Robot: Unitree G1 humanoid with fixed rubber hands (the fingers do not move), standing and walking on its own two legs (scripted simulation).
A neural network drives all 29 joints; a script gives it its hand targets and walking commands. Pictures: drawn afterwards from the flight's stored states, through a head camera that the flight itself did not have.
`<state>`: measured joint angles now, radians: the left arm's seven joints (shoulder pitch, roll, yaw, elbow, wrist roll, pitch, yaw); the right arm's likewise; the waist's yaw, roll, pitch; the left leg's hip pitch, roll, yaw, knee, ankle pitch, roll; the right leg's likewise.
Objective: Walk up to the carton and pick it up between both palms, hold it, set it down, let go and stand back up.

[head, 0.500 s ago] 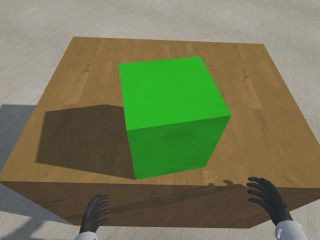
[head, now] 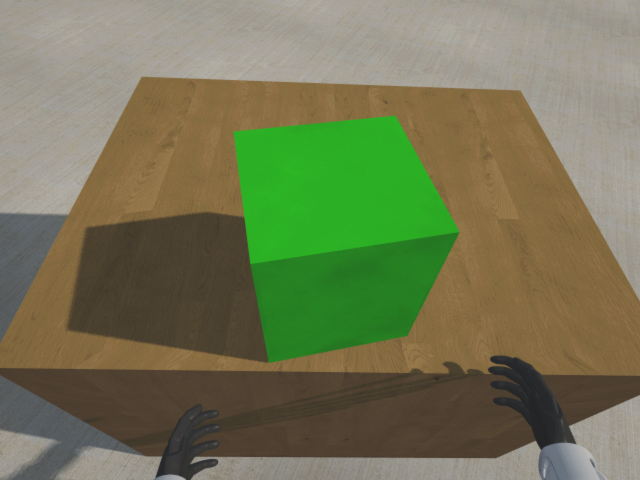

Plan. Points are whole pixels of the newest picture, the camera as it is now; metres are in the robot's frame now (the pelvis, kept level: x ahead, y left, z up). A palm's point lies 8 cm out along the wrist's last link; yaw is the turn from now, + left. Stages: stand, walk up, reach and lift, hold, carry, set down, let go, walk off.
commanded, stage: let go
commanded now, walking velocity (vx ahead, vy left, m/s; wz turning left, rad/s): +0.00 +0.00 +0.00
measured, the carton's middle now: (329, 244) +0.41 +0.02 +0.04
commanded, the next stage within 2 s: stand in 0.32 s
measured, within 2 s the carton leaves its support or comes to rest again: neither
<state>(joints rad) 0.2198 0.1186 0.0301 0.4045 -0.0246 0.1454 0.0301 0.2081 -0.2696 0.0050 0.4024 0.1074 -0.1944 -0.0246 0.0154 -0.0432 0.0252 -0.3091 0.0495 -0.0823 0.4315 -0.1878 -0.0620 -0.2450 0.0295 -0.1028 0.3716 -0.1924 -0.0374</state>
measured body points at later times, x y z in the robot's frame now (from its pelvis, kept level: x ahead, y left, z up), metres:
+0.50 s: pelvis +0.01 +0.00 +0.00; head +0.01 +0.03 +0.45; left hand +0.13 +0.23 -0.14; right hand +0.21 -0.24 -0.02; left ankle +0.02 +0.15 -0.74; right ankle +0.00 -0.09 -0.74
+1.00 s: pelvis +0.01 +0.00 +0.00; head +0.00 +0.03 +0.44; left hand +0.08 +0.26 -0.16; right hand +0.21 -0.24 -0.02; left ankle +0.02 +0.15 -0.74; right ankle +0.00 -0.09 -0.74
